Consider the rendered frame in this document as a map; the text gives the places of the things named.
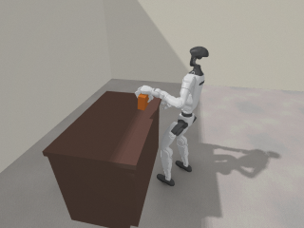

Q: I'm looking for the table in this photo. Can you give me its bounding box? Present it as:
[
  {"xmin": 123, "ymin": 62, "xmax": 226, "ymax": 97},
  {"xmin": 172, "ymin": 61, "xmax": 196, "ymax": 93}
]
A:
[{"xmin": 42, "ymin": 91, "xmax": 162, "ymax": 228}]

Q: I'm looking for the robot torso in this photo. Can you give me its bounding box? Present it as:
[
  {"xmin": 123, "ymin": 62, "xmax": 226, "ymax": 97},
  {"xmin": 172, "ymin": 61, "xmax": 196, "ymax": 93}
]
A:
[{"xmin": 178, "ymin": 71, "xmax": 205, "ymax": 129}]

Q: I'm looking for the robot right hand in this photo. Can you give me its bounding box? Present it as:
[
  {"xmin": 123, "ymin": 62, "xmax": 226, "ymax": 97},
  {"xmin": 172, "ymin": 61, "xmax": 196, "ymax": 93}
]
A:
[{"xmin": 161, "ymin": 101, "xmax": 173, "ymax": 110}]

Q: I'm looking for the sponge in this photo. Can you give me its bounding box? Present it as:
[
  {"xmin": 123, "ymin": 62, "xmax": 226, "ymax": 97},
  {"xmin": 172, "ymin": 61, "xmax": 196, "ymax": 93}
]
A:
[{"xmin": 138, "ymin": 94, "xmax": 149, "ymax": 111}]

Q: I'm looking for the robot left hand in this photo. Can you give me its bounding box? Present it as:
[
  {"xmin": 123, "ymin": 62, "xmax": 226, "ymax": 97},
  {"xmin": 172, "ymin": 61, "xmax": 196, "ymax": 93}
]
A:
[{"xmin": 134, "ymin": 85, "xmax": 154, "ymax": 103}]

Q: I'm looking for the left robot forearm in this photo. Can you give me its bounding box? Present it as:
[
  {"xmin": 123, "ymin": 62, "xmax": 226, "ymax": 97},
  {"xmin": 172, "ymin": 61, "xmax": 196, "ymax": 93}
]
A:
[{"xmin": 151, "ymin": 88, "xmax": 182, "ymax": 107}]

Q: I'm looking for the robot left foot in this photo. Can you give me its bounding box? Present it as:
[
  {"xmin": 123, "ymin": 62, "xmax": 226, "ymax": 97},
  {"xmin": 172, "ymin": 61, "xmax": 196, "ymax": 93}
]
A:
[{"xmin": 157, "ymin": 174, "xmax": 175, "ymax": 186}]

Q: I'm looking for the robot left upper arm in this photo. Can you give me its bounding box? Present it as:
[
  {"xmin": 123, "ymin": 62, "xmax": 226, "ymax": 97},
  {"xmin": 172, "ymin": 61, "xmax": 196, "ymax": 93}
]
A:
[{"xmin": 175, "ymin": 74, "xmax": 195, "ymax": 110}]

